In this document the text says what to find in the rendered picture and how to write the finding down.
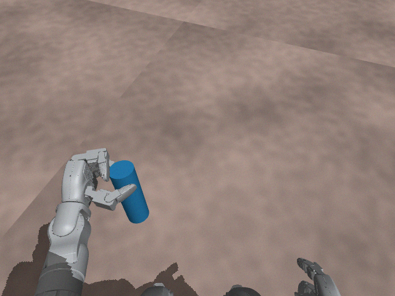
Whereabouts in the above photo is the left robot arm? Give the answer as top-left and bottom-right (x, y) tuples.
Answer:
(34, 201), (91, 296)

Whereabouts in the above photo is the can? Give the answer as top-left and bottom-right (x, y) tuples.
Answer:
(110, 160), (149, 223)

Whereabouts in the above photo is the right robot hand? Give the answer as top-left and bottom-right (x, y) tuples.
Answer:
(294, 258), (341, 296)

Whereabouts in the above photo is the left robot hand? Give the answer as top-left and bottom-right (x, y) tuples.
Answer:
(62, 148), (137, 211)

